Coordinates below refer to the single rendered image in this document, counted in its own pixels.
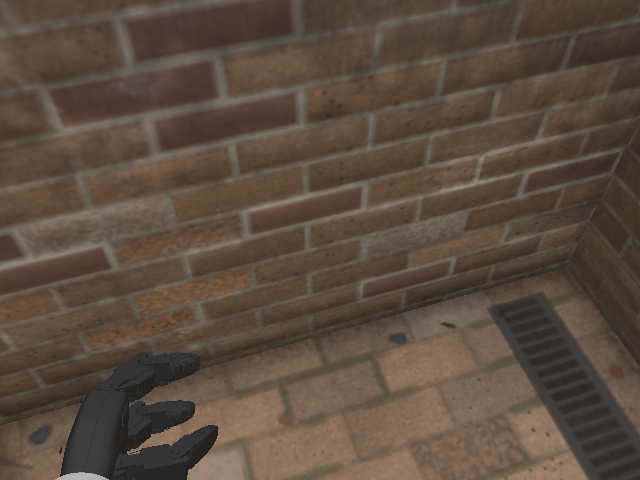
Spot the left robot hand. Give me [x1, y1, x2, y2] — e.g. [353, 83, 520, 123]
[59, 352, 219, 480]

